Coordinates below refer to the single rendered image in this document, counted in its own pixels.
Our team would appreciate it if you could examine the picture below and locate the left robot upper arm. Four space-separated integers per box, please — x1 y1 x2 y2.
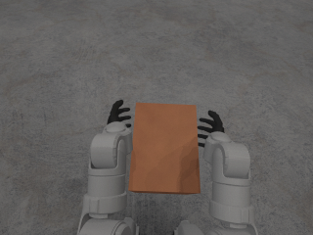
78 217 132 235

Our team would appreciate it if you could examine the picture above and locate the robot left forearm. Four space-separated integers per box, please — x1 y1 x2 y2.
76 121 133 235

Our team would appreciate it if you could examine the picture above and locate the left robot thigh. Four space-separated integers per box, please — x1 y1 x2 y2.
122 220 140 235

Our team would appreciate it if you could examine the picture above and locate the robot right shin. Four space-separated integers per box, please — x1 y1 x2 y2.
178 220 190 227

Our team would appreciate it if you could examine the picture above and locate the carton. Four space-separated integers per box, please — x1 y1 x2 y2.
128 102 201 195

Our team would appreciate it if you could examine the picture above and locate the robot right forearm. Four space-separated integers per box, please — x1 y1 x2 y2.
202 131 258 235

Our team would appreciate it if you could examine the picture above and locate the left robot hand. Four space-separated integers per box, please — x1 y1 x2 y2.
107 99 131 128

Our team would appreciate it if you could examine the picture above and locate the right robot hand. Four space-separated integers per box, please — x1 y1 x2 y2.
197 110 225 147

